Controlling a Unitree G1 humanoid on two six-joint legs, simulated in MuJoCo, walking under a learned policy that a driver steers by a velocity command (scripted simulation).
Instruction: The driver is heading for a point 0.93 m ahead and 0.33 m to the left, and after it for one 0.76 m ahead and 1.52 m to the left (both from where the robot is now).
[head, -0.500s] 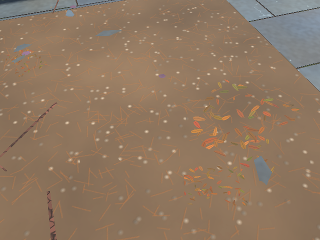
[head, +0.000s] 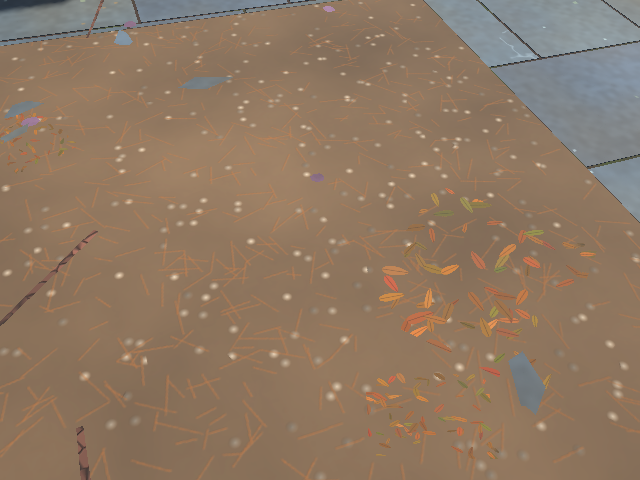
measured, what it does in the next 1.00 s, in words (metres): walks ahead, turning left: right foot, then left foot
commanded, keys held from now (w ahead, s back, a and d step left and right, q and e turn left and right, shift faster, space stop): w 0.18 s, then w+q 0.82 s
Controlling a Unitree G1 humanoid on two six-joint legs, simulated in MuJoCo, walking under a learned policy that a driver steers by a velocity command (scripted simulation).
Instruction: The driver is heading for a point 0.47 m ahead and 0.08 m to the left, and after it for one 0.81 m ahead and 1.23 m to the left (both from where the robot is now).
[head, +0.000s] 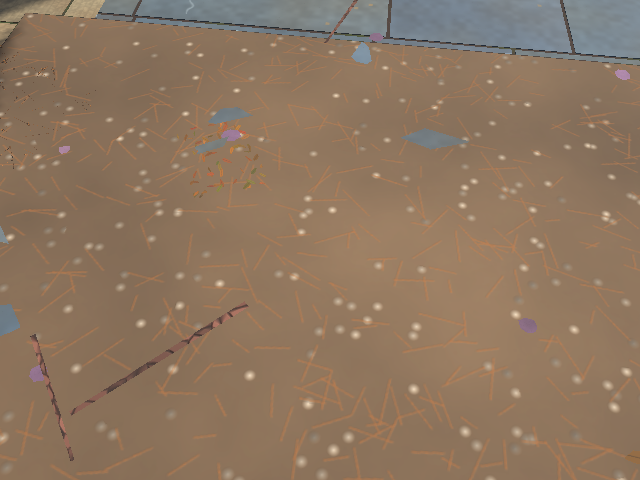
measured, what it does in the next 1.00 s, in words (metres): walks ahead, turning left: right foot, then left foot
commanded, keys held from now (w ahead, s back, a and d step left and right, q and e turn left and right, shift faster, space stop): w+q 0.42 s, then q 0.58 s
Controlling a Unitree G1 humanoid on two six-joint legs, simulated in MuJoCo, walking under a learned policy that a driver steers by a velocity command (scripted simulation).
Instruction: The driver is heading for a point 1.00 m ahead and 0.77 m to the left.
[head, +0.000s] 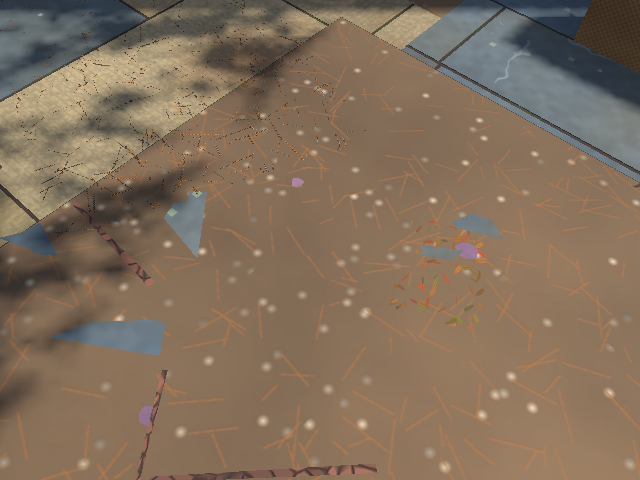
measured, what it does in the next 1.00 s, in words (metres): steps on the spot, turning left: right foot, then left foot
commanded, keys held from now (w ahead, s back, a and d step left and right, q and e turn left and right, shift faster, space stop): q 0.22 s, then no key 0.50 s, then q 0.28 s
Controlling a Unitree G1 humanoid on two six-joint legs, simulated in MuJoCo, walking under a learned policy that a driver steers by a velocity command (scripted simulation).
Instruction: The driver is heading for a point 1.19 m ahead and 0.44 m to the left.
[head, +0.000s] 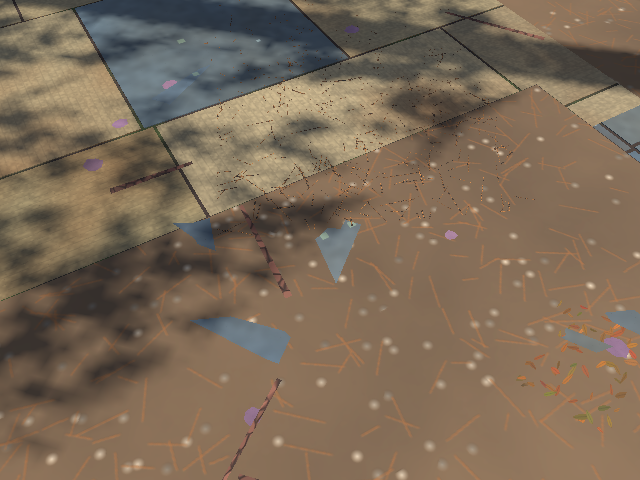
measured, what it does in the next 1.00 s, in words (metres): walks ahead, turning left: left foot, then right foot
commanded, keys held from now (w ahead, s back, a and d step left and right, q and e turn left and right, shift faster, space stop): q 0.28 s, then w+q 0.62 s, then w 0.10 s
